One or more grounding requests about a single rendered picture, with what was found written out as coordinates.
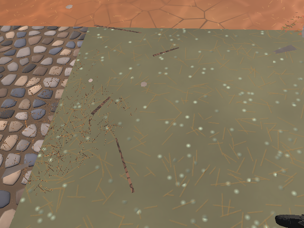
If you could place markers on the robot right hand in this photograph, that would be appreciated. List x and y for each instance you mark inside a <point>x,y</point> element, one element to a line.
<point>290,221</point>

